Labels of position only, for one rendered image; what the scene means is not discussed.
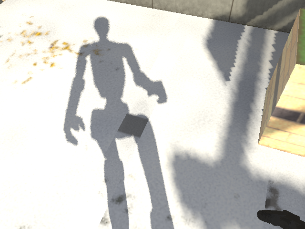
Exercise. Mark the right robot hand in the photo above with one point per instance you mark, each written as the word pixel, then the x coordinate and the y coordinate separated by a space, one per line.
pixel 284 219

